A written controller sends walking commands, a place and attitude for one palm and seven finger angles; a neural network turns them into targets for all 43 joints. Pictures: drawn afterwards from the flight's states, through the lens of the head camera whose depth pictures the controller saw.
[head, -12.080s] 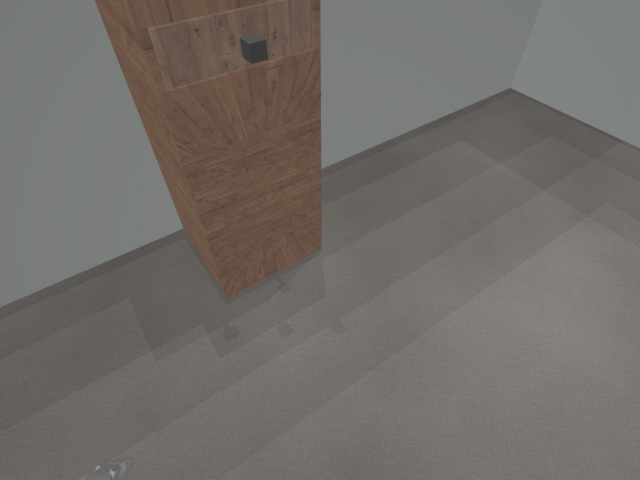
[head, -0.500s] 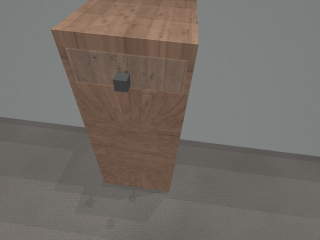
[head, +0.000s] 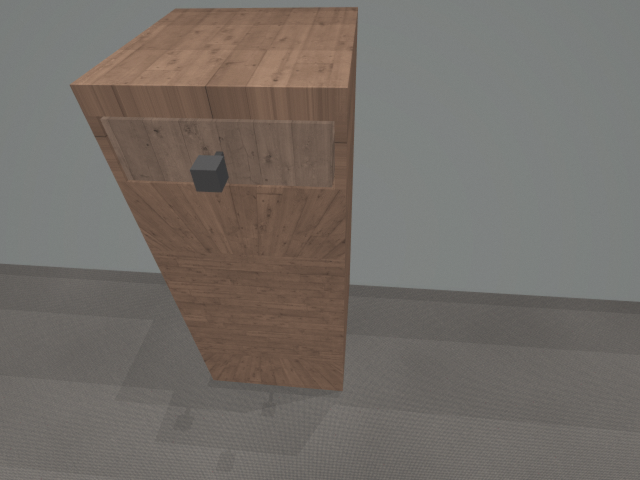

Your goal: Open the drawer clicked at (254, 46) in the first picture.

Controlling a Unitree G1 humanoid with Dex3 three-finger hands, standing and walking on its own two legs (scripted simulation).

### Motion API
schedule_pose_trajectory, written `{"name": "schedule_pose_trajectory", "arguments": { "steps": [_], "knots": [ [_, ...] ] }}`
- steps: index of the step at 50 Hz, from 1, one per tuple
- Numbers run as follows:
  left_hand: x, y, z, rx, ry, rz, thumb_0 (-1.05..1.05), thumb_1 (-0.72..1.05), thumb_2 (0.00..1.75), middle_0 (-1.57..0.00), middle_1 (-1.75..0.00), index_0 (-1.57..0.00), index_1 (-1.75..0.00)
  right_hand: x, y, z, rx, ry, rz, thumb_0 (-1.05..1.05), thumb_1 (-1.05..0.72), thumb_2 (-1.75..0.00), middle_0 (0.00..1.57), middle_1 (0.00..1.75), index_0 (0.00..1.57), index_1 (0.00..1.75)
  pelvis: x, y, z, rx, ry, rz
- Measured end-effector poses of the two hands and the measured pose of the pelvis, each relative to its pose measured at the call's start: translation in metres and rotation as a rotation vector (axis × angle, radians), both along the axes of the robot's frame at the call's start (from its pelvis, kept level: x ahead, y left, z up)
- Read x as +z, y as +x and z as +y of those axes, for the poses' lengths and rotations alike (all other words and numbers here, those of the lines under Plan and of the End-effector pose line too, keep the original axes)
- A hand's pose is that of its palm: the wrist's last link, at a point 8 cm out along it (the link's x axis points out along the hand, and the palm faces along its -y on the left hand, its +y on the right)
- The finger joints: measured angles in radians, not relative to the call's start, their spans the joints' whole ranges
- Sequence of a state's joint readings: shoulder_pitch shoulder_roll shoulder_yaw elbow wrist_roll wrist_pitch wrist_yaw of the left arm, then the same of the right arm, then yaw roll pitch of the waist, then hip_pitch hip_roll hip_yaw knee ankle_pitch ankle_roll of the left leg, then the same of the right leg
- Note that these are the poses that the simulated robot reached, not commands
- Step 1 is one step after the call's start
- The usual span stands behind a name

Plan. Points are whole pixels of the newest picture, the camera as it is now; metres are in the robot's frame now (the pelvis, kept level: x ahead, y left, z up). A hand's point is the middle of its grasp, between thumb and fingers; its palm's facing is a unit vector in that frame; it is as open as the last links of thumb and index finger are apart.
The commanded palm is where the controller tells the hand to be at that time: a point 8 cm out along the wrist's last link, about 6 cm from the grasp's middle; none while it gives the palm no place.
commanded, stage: look again from close up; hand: left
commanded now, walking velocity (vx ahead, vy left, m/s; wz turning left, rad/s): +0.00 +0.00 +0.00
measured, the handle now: (213, 166) +0.56 +0.20 +0.12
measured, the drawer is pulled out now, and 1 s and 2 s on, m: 0.00 0.00 0.00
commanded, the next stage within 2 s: raise the hand with hooked fingers in 0.16 s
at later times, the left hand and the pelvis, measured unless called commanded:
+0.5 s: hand (178, 421) +0.20 +0.19 -0.01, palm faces +0.03 -0.62 -0.79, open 7.7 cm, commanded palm +0.13 +0.20 -0.01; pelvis +0.01 -0.01 -0.01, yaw +0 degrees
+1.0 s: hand (160, 353) +0.25 +0.20 +0.07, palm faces +0.18 -0.13 -0.97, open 10.5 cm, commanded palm +0.20 +0.21 +0.11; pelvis +0.00 -0.01 -0.01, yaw -1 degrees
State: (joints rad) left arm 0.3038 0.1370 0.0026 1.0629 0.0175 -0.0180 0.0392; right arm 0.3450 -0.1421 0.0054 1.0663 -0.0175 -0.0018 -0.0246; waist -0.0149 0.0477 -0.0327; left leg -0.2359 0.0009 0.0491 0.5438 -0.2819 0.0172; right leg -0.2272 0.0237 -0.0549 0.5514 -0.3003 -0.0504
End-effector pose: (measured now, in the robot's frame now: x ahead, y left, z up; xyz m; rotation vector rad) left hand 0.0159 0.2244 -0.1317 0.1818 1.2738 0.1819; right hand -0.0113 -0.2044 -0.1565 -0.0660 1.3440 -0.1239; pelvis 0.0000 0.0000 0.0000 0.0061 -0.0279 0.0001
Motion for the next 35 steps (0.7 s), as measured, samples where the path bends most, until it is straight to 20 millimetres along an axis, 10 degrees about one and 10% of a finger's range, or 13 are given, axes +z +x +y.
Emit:
{"name": "schedule_pose_trajectory", "arguments": {
  "steps": [15,21,26,30,35],
  "knots": [
    [0.0,-0.018,-0.036,-0.02,-0.044,0.102,0.01,0.91,0.9,-0.2,-0.3,-0.2,-0.3,0.01,0.019,-0.026,0.015,-0.036,0.031,0.01,-0.92,-0.9,0.19,0.3,0.2,0.3,0.004,0.016,-0.017,-0.018,0.002,0.017],
    [0.102,0.088,0.008,-0.218,0.347,-0.42,0.07,0.93,0.88,-0.21,-0.33,-0.21,-0.32,0.022,0.089,-0.052,-0.021,-0.133,-0.372,0.02,-0.92,-0.89,0.2,0.3,0.2,0.3,0.0,0.015,-0.012,-0.012,0.02,0.033],
    [0.184,0.176,-0.017,-0.552,0.716,-0.82,0.04,0.82,0.84,-0.21,-0.38,-0.21,-0.38,0.045,0.171,-0.061,0.048,-0.138,-0.666,0.01,-0.92,-0.9,0.19,0.3,0.2,0.3,-0.009,0.008,-0.008,-0.009,0.034,0.094],
    [0.189,0.186,-0.054,-0.733,0.829,-0.933,0.02,0.72,0.81,-0.21,-0.43,-0.21,-0.43,0.072,0.219,-0.06,0.115,-0.114,-0.739,0.01,-0.92,-0.9,0.19,0.3,0.2,0.3,-0.015,0.006,-0.012,-0.053,0.057,0.134],
    [0.16,0.147,-0.061,-0.858,0.866,-0.854,0.0,0.59,0.76,-0.22,-0.5,-0.23,-0.5,0.092,0.255,-0.048,0.247,-0.105,-0.715,0.01,-0.91,-0.9,0.19,0.3,0.2,0.3,-0.02,0.005,-0.021,-0.066,0.062,0.144]
  ]
}}
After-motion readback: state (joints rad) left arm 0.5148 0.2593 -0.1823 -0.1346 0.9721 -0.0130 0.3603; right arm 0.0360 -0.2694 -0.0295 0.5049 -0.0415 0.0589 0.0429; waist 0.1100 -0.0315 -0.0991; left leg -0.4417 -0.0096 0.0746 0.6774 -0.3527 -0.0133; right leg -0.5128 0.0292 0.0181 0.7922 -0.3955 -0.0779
